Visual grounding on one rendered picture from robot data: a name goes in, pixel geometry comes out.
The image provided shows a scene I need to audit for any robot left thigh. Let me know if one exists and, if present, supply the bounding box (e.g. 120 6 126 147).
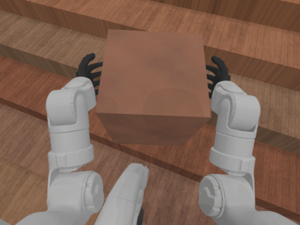
94 163 149 225

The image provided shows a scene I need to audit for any right robot upper arm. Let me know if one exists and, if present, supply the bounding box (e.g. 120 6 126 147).
198 174 298 225

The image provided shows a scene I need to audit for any robot left hand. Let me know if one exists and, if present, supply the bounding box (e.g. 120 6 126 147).
76 53 103 95

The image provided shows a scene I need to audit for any robot right forearm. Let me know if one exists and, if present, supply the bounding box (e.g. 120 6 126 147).
209 81 261 197

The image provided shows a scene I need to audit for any carton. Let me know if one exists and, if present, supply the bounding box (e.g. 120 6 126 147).
95 29 211 146

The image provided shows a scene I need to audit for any left robot upper arm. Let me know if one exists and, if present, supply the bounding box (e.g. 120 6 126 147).
15 171 104 225

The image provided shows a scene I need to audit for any robot left forearm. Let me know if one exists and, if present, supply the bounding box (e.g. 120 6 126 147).
45 77 97 205

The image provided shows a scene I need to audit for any robot right hand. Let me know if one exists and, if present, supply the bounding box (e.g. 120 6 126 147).
206 56 231 99

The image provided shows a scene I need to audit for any robot left shin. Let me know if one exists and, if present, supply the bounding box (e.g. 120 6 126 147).
133 188 144 225

